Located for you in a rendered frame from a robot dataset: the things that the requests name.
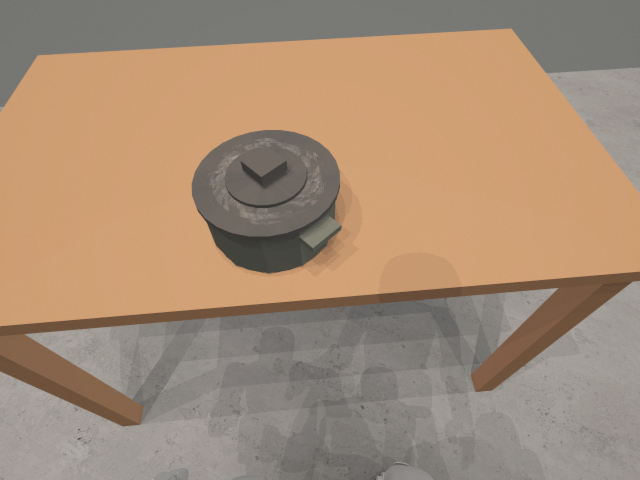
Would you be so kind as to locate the lid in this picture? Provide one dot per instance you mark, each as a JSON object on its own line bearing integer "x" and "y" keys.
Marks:
{"x": 234, "y": 203}

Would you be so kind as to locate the knob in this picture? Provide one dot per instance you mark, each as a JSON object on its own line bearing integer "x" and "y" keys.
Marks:
{"x": 264, "y": 165}

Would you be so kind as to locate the table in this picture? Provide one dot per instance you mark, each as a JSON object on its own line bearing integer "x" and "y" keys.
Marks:
{"x": 463, "y": 171}

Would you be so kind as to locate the pot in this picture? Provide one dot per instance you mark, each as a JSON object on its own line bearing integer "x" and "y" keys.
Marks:
{"x": 279, "y": 254}

